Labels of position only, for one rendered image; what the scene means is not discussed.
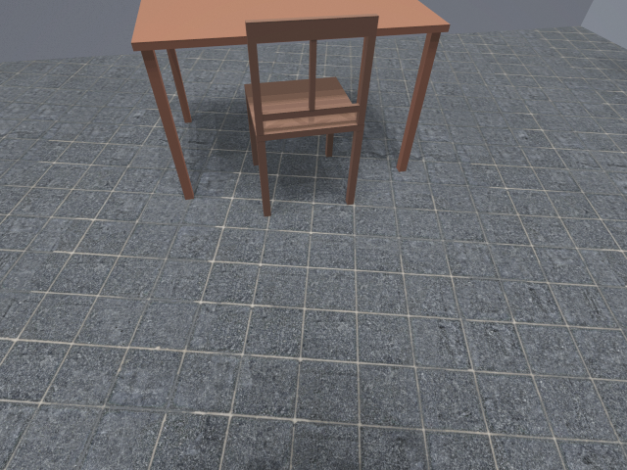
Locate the table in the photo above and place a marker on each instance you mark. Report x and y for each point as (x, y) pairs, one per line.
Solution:
(174, 24)

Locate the chair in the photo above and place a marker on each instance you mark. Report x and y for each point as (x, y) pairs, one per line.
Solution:
(307, 107)

